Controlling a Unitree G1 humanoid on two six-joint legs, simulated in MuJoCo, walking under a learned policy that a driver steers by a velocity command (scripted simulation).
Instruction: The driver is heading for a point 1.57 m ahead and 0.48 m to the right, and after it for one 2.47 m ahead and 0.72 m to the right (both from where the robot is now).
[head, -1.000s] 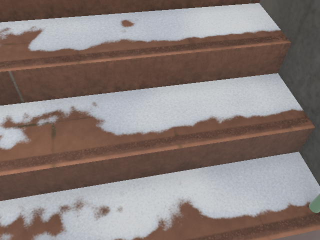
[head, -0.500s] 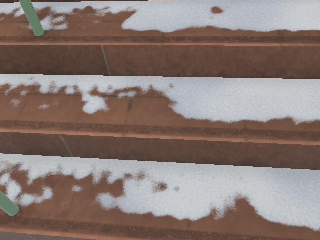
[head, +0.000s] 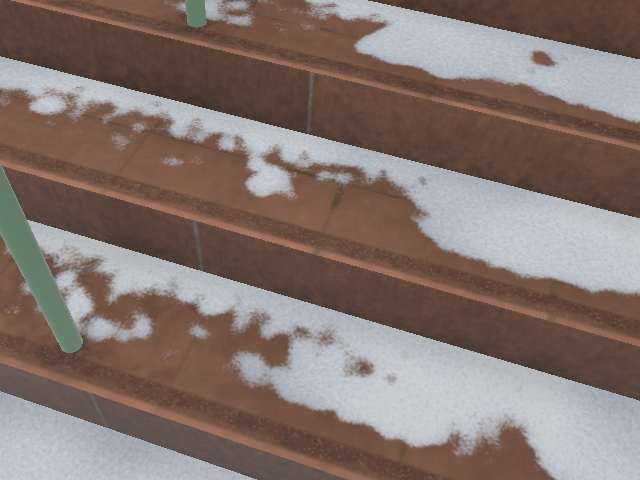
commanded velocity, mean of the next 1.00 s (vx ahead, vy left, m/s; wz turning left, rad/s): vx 0.00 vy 0.00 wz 0.03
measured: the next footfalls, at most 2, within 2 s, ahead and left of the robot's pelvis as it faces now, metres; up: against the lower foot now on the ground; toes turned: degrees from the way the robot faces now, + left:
right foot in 0.14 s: +0.00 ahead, -0.13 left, +0.00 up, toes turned +1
right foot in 1.64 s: +0.31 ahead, -0.09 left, +0.00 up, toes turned -5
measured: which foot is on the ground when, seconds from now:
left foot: down 0.00-1.00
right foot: up 0.00-0.12, down 0.14-1.00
